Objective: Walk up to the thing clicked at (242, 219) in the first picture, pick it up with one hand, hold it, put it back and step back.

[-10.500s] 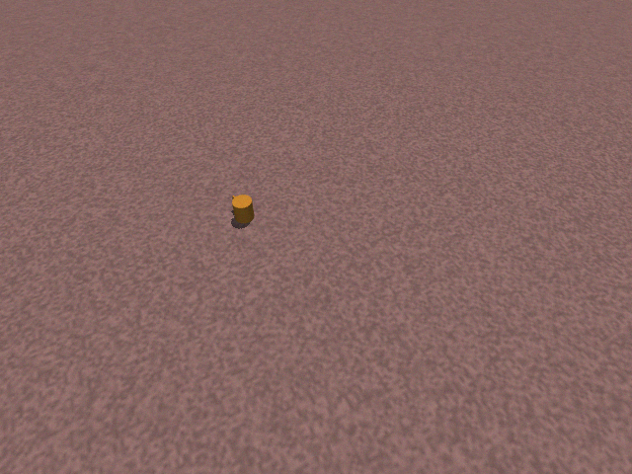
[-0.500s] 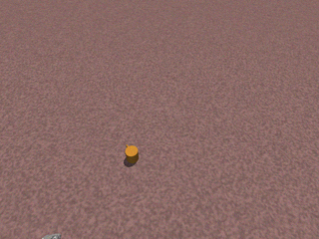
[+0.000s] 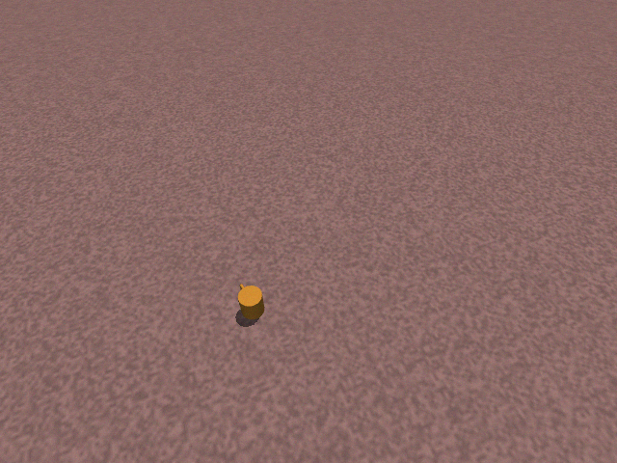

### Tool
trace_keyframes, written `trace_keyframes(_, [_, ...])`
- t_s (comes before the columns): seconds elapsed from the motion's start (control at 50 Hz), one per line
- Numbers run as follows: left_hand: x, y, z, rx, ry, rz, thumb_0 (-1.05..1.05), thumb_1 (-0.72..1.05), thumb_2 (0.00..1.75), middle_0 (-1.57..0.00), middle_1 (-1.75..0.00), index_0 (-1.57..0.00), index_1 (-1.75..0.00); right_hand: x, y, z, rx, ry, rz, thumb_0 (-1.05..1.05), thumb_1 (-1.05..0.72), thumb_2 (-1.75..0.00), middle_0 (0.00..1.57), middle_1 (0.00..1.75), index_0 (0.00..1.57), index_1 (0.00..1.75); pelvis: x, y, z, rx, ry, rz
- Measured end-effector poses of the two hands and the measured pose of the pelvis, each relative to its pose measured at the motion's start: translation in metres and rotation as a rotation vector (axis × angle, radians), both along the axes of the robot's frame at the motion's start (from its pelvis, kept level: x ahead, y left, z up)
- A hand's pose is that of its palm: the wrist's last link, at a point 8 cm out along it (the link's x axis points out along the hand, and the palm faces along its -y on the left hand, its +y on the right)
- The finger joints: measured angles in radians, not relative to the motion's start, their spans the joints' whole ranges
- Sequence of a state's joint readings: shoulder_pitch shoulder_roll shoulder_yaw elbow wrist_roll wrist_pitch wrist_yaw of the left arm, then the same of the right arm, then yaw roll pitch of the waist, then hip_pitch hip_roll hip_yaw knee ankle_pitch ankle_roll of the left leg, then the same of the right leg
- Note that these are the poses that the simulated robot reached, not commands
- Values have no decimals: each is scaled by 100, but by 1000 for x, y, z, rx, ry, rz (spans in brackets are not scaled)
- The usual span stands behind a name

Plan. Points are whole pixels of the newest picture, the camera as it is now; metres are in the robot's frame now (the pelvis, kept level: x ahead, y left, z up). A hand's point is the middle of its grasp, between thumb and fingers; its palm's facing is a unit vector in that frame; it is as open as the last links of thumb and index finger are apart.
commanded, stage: stand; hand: left
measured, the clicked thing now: (249, 299) +0.79 +0.25 -0.73
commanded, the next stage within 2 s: walk up in 0.60 s
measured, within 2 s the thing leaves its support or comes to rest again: neither
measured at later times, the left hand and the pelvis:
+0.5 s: hand out of the picture +0.09 +0.25 -0.15, palm faces -0.04 -0.94 -0.34, open 7.4 cm; pelvis +0.01 -0.01 +0.00, yaw +0 degrees
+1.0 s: hand out of the picture +0.09 +0.35 -0.18, palm faces +0.00 -0.93 -0.36, open 7.4 cm; pelvis +0.08 +0.06 -0.02, yaw +2 degrees
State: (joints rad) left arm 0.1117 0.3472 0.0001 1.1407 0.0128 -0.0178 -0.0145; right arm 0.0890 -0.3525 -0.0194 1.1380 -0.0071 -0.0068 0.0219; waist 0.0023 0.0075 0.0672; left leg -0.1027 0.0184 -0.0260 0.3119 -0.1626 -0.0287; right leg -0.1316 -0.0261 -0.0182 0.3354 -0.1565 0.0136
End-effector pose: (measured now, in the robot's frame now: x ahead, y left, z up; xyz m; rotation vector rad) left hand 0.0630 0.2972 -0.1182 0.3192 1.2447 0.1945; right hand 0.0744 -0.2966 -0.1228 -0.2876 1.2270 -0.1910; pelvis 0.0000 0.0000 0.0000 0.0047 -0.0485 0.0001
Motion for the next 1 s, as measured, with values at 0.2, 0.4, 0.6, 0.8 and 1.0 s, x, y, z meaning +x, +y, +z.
trace_keyframes(0.2, [0, -3, 1, 8, 7, -12, 0, 90, 90, -21, -30, -20, -30, -27, -7, -4, 1, 60, -18, 1, -90, -90, 20, 30, 20, 30, -2, -6, -1, -2, 13, -1])
trace_keyframes(0.4, [16, -5, 1, 3, -10, -24, 0, 90, 90, -21, -30, -20, -30, -28, -8, -4, -7, 71, -25, 1, -90, -90, 20, 30, 20, 30, 5, -6, 0, 0, 17, -7])
trace_keyframes(0.6, [30, -7, 3, 0, -48, -34, 0, 91, 90, -21, -30, -20, -30, -6, -7, 0, -8, 13, -5, 1, -90, -90, 20, 30, 20, 30, 8, -6, 0, -1, 14, -9])
trace_keyframes(0.8, [2, 32, 6, 15, -52, 58, 0, 90, 90, -21, -30, -21, -30, 20, -11, 10, -53, 27, 57, 1, -90, -90, 20, 30, 20, 30, 30, 14, -3, -22, 13, 28])
trace_keyframes(1.0, [25, 93, -22, 21, 73, 57, 1, 91, 90, -20, -30, -20, -30, 51, 28, 17, -110, -37, 16, 0, -90, -90, 20, 30, 20, 30, 83, 58, -20, -9, -9, 29])
